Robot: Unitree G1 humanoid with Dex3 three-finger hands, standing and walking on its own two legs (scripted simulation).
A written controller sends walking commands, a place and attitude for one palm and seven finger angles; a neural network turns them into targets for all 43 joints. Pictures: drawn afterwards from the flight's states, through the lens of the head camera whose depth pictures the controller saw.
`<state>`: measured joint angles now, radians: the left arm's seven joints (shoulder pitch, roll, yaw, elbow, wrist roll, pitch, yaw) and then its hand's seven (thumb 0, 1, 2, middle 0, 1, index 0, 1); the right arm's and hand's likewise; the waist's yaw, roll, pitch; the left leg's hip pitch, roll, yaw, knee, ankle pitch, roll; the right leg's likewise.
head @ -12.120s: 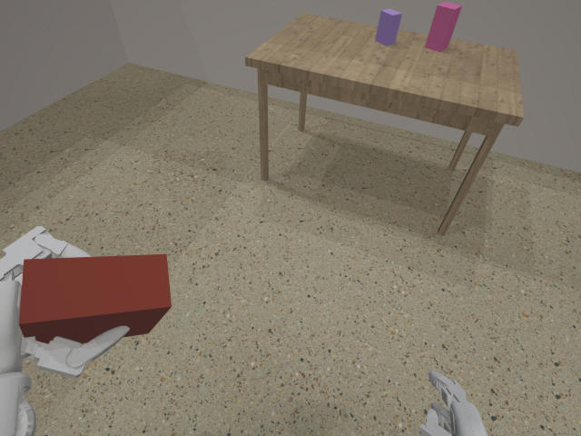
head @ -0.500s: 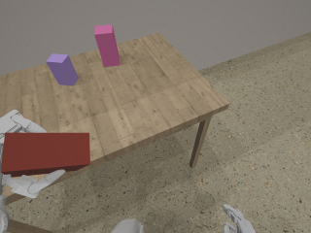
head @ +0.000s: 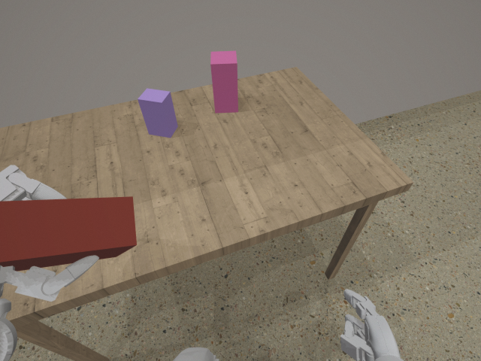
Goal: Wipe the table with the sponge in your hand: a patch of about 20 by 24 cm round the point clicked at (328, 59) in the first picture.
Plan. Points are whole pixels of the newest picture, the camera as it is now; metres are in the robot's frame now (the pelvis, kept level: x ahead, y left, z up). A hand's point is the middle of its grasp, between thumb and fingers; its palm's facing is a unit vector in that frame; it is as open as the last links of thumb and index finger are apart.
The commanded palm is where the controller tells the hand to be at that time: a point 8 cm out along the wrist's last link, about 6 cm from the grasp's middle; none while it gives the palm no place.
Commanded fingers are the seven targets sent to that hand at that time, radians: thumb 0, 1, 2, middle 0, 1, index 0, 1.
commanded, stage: shuffle to correct the standing spot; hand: left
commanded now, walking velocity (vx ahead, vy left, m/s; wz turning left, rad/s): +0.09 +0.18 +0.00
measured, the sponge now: (88, 233) +0.22 +0.20 +0.17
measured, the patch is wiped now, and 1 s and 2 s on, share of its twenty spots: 0.00 0.00 0.00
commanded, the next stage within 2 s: come to a stop and stand still in 0.32 s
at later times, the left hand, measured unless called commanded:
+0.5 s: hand out of the picture +0.20 +0.35 +0.18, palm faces +0.41 -0.77 -0.49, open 9.7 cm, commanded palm +0.16 +0.38 +0.19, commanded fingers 0.00 0.10 1.30 -1.20 -1.60 -1.20 -1.60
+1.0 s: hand out of the picture +0.19 +0.35 +0.16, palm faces +0.42 -0.83 -0.37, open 9.7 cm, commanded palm +0.14 +0.38 +0.19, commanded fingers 0.00 0.10 1.30 -1.20 -1.60 -1.20 -1.60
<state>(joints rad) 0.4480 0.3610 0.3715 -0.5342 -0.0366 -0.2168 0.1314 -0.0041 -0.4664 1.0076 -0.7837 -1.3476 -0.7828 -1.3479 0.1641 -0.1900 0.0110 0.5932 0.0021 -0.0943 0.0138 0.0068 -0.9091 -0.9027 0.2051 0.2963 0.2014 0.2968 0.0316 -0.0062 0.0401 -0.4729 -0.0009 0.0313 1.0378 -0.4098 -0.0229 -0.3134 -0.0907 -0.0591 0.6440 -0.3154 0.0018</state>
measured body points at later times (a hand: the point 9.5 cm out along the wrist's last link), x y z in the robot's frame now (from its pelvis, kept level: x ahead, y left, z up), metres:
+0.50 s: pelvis +0.00 +0.10 +0.00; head +0.01 +0.09 +0.45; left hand +0.18 +0.39 +0.21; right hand +0.16 -0.14 -0.09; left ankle +0.03 +0.25 -0.73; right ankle +0.01 -0.03 -0.73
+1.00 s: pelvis -0.02 +0.10 +0.01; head -0.02 +0.10 +0.46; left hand +0.16 +0.40 +0.18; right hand +0.16 -0.12 -0.07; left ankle +0.03 +0.25 -0.73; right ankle +0.01 -0.02 -0.73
